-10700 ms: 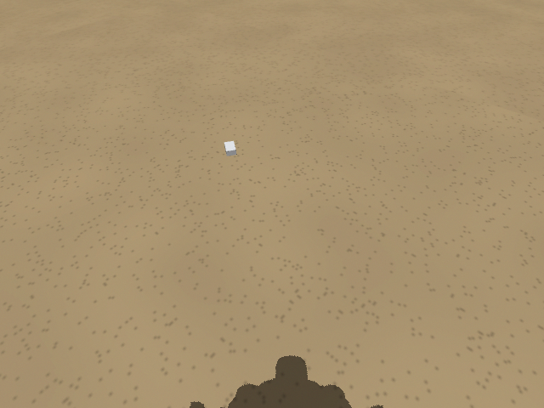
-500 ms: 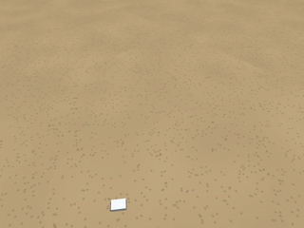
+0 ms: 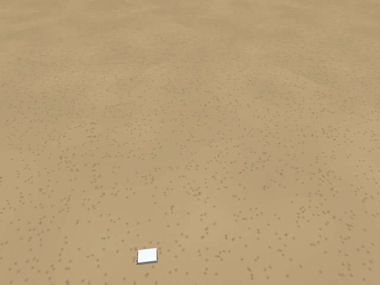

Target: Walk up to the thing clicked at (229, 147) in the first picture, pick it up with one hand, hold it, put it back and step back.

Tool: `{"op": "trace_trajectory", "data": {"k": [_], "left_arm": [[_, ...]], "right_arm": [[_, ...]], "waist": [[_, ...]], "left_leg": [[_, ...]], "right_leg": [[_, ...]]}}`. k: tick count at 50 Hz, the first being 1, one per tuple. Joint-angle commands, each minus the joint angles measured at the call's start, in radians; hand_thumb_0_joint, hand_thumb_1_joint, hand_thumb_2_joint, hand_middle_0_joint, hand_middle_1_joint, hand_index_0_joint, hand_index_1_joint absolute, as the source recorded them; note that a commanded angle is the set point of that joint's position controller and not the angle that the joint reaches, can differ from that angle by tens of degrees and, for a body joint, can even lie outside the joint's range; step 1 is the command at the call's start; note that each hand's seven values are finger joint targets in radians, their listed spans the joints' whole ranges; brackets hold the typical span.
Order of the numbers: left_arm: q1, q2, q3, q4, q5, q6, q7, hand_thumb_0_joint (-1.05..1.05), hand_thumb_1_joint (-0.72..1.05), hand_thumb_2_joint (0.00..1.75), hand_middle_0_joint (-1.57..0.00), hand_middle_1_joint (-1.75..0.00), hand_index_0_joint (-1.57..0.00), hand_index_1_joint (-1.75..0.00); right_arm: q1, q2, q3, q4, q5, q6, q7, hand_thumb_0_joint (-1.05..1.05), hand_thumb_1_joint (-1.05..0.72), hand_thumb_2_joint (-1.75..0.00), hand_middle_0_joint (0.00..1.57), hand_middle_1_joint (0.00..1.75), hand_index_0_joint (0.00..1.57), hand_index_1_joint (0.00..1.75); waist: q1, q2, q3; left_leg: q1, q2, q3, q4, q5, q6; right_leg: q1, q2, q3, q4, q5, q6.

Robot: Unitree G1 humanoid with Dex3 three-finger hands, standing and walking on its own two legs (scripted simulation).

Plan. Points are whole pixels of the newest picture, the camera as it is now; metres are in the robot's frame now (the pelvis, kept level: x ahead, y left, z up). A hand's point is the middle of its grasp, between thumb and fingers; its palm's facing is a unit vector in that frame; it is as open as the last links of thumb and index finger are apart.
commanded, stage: stand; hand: left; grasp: from above
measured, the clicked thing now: (147, 256) +0.44 +0.25 -0.76
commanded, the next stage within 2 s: rise first in 0.52 s
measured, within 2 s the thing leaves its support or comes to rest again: neither
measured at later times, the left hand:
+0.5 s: hand out of the picture +0.07 +0.26 -0.16, palm faces -0.04 -0.94 -0.35, open 7.3 cm
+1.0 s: hand out of the picture +0.15 +0.26 -0.18, palm faces -0.08 -0.92 -0.39, open 11.2 cm
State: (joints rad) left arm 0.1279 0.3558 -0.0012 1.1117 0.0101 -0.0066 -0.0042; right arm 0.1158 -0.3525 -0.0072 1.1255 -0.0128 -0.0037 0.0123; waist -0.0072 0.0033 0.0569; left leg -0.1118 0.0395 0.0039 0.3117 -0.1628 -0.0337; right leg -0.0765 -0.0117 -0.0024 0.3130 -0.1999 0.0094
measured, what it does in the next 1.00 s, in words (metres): stands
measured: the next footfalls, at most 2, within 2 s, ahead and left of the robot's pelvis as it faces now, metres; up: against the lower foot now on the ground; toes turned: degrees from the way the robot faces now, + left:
none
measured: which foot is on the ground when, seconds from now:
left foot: down 0.00-1.00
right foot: down 0.00-1.00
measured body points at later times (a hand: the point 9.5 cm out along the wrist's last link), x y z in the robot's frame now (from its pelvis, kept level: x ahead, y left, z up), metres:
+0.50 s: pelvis +0.00 +0.00 +0.00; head +0.01 +0.00 +0.45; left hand +0.07 +0.30 -0.13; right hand +0.06 -0.30 -0.14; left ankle +0.01 +0.14 -0.75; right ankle -0.02 -0.12 -0.75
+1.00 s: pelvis -0.01 +0.01 -0.03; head +0.05 +0.01 +0.41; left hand +0.15 +0.30 -0.15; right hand +0.10 -0.25 -0.15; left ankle +0.01 +0.14 -0.75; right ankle -0.02 -0.12 -0.75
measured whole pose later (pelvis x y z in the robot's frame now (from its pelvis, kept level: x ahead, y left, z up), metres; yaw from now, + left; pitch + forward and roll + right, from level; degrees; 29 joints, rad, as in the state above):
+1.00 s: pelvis -0.01 +0.01 -0.03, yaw +0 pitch +9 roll +0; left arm 0.02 0.32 0.14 0.91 0.17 0.10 -0.01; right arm 0.24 -0.24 -0.03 0.71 0.02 -0.04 -0.01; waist -0.03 0.00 -0.03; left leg -0.53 0.03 -0.01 0.70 -0.32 -0.02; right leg -0.49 -0.02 0.00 0.69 -0.36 0.02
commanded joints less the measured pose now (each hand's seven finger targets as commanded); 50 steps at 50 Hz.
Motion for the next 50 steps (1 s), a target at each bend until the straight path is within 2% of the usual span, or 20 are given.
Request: {"op": "trace_trajectory", "data": {"k": [1,7,16,30,31,32,33,34,35,36,37,38,39,40,41,43,44,47,50], "left_arm": [[-0.024,0.219,0.044,-0.060,0.001,-0.024,0.015,0.00,0.90,0.90,-0.20,-0.30,-0.20,-0.30],[-0.028,0.218,0.044,-0.061,0.001,-0.024,0.015,0.00,0.90,0.90,-0.20,-0.30,-0.20,-0.30],[-0.027,0.212,0.041,-0.058,0.000,-0.021,0.014,0.00,0.90,0.90,-0.20,-0.30,-0.20,-0.30],[-0.022,0.218,0.043,-0.058,0.000,-0.024,0.014,0.00,0.90,0.90,-0.20,-0.30,-0.20,-0.30],[-0.025,0.216,0.042,-0.057,-0.001,-0.025,0.014,0.00,0.85,0.88,-0.22,-0.36,-0.22,-0.37],[-0.376,0.030,0.037,-0.408,-0.049,-0.117,0.027,0.00,0.77,0.93,-0.28,-0.44,-0.24,-0.45],[-0.465,0.099,0.063,-0.345,-0.044,-0.111,0.034,0.00,0.69,0.91,-0.28,-0.50,-0.24,-0.53],[-0.281,0.207,0.132,-0.179,-0.015,-0.075,0.037,0.00,0.61,0.91,-0.26,-0.58,-0.23,-0.61],[-0.224,0.208,0.142,-0.084,0.006,-0.053,0.025,0.00,0.53,0.87,-0.26,-0.63,-0.24,-0.64],[-0.310,0.213,0.145,-0.101,0.028,-0.051,0.008,0.00,0.45,0.89,-0.25,-0.68,-0.23,-0.69],[-0.313,0.237,0.169,-0.100,0.060,-0.059,-0.004,0.00,0.37,0.87,-0.23,-0.74,-0.23,-0.74],[-0.210,0.236,0.191,-0.047,0.093,-0.045,-0.011,0.00,0.29,0.84,-0.23,-0.80,-0.24,-0.79],[-0.150,0.207,0.194,-0.054,0.113,-0.036,-0.017,0.00,0.21,0.84,-0.22,-0.84,-0.23,-0.83],[-0.121,0.210,0.206,-0.094,0.132,-0.028,-0.018,0.00,0.13,0.82,-0.22,-0.86,-0.24,-0.85],[-0.090,0.191,0.211,-0.113,0.137,-0.015,-0.012,0.00,0.05,0.84,-0.20,-0.88,-0.22,-0.87],[-0.088,0.165,0.192,-0.203,0.146,0.029,0.001,0.00,-0.11,0.87,-0.20,-0.91,-0.20,-0.90],[-0.073,0.149,0.189,-0.201,0.152,0.059,0.003,0.00,-0.19,0.86,-0.21,-0.90,-0.21,-0.89],[-0.112,0.155,0.187,-0.292,0.168,0.110,0.015,0.00,-0.42,0.90,-0.19,-0.95,-0.18,-0.96],[-0.107,0.144,0.193,-0.366,0.180,0.123,0.021,0.00,-0.47,0.91,-0.17,-0.98,-0.17,-0.98]], "right_arm": [[-0.036,-0.208,-0.037,-0.057,0.005,-0.022,-0.018,0.00,-0.90,-0.90,0.20,0.30,0.20,0.30],[-0.034,-0.210,-0.037,-0.058,0.004,-0.023,-0.018,0.00,-0.90,-0.90,0.20,0.30,0.20,0.30],[-0.031,-0.213,-0.038,-0.055,0.002,-0.023,-0.018,0.00,-0.90,-0.90,0.20,0.30,0.20,0.30],[-0.022,-0.212,-0.039,-0.054,0.003,-0.021,-0.017,0.00,-0.90,-0.90,0.20,0.30,0.20,0.30],[-0.029,-0.209,-0.038,-0.056,0.005,-0.022,-0.017,0.00,-0.92,-0.91,0.20,0.30,0.20,0.30],[-0.025,-0.044,0.008,-0.337,0.072,-0.074,-0.037,0.00,-0.99,-0.92,0.20,0.30,0.20,0.30],[0.023,-0.070,0.002,-0.280,0.073,-0.075,-0.047,0.00,-0.93,-0.91,0.20,0.30,0.20,0.30],[0.069,-0.112,-0.023,-0.283,0.076,-0.065,-0.059,0.00,-0.94,-0.91,0.20,0.30,0.20,0.30],[0.079,-0.108,-0.035,-0.292,0.069,-0.062,-0.058,0.00,-0.92,-0.90,0.20,0.30,0.20,0.30],[0.083,-0.099,-0.043,-0.324,0.064,-0.064,-0.060,0.00,-0.91,-0.90,0.20,0.30,0.20,0.30],[0.088,-0.104,-0.061,-0.345,0.047,-0.071,-0.061,0.00,-0.90,-0.90,0.20,0.30,0.20,0.30],[0.121,-0.094,-0.072,-0.349,0.037,-0.074,-0.059,0.00,-0.91,-0.90,0.20,0.30,0.20,0.30],[0.133,-0.088,-0.079,-0.376,0.031,-0.073,-0.052,0.00,-0.91,-0.90,0.20,0.30,0.20,0.30],[0.132,-0.085,-0.083,-0.410,0.031,-0.076,-0.046,0.00,-0.89,-0.89,0.20,0.30,0.20,0.30],[0.134,-0.078,-0.085,-0.432,0.031,-0.077,-0.045,0.00,-0.88,-0.89,0.20,0.30,0.20,0.30],[0.122,-0.075,-0.088,-0.476,0.041,-0.072,-0.043,0.00,-0.88,-0.89,0.20,0.30,0.20,0.30],[0.109,-0.074,-0.087,-0.499,0.041,-0.072,-0.040,0.00,-0.88,-0.89,0.20,0.30,0.20,0.30],[0.082,-0.066,-0.087,-0.554,0.042,-0.078,-0.033,0.00,-0.89,-0.90,0.20,0.30,0.20,0.30],[0.109,-0.054,-0.087,-0.570,0.037,-0.092,-0.028,0.00,-0.89,-0.90,0.20,0.30,0.20,0.30]], "waist": [[0.002,-0.003,-0.070],[0.004,0.001,-0.087],[0.006,0.003,-0.057],[0.002,-0.009,-0.073],[0.001,-0.003,-0.076],[-0.108,0.047,-0.008],[-0.069,-0.004,-0.057],[-0.048,-0.019,-0.038],[-0.036,-0.052,-0.057],[-0.036,-0.051,-0.090],[-0.025,-0.057,-0.166],[-0.002,-0.030,-0.224],[0.017,-0.010,-0.266],[0.037,0.023,-0.296],[0.042,0.039,-0.302],[0.027,0.061,-0.297],[0.019,0.038,-0.265],[0.006,-0.001,-0.263],[-0.001,0.001,-0.273]], "left_leg": [[0.041,0.100,-0.071,-0.034,0.131,0.045],[0.041,0.102,-0.067,-0.027,0.167,0.050],[0.023,0.099,-0.070,-0.039,0.109,0.046],[0.047,0.099,-0.066,-0.027,0.117,0.049],[0.046,0.101,-0.070,-0.027,0.133,0.048],[-0.106,-0.050,0.062,0.046,-0.035,0.042],[-0.094,-0.047,0.054,0.057,-0.036,0.046],[-0.112,-0.043,0.053,0.068,-0.040,0.045],[-0.152,-0.048,0.047,0.103,-0.037,0.046],[-0.173,-0.045,0.044,0.142,-0.025,0.050],[-0.173,-0.047,0.042,0.181,0.001,0.050],[-0.206,-0.053,0.037,0.217,0.043,0.044],[-0.228,-0.060,0.039,0.249,0.069,0.042],[-0.230,-0.064,0.038,0.267,0.088,0.037],[-0.234,-0.066,0.039,0.273,0.101,0.033],[-0.228,-0.059,0.030,0.259,0.087,0.028],[-0.254,-0.054,0.024,0.260,0.057,0.028],[-0.309,-0.044,0.017,0.322,0.031,0.031],[-0.371,-0.042,0.020,0.398,0.003,0.032]], "right_leg": [[-0.036,-0.116,0.078,-0.050,0.136,-0.030],[-0.021,-0.121,0.081,-0.038,0.181,-0.031],[-0.038,-0.117,0.082,-0.052,0.110,-0.032],[-0.044,-0.120,0.088,-0.052,0.135,-0.033],[-0.035,-0.119,0.085,-0.048,0.145,-0.033],[-0.250,0.002,0.006,0.015,0.053,-0.014],[-0.186,-0.002,-0.010,0.019,0.030,-0.010],[-0.197,0.010,-0.020,0.030,0.006,-0.015],[-0.214,0.014,-0.025,0.053,-0.012,-0.020],[-0.241,0.010,-0.024,0.094,0.008,-0.020],[-0.235,0.008,-0.018,0.136,0.044,-0.018],[-0.230,0.004,-0.021,0.181,0.083,-0.020],[-0.231,0.004,-0.017,0.214,0.103,-0.023],[-0.225,0.005,-0.019,0.243,0.110,-0.026],[-0.235,0.008,-0.018,0.252,0.114,-0.026],[-0.267,0.018,-0.027,0.246,0.086,-0.028],[-0.292,0.023,-0.034,0.249,0.052,-0.028],[-0.359,0.027,-0.042,0.300,0.014,-0.024],[-0.427,0.023,-0.037,0.375,-0.011,-0.019]]}}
